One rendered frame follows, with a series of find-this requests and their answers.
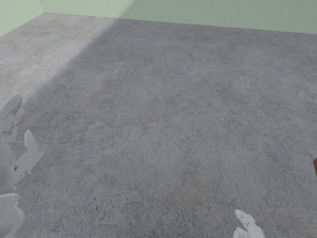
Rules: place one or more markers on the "left robot forearm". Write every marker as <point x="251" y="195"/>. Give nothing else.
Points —
<point x="12" y="218"/>

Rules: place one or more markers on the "left robot hand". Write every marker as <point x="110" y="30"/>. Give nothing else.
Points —
<point x="11" y="118"/>

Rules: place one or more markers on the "right robot hand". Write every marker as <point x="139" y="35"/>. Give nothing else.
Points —
<point x="253" y="231"/>

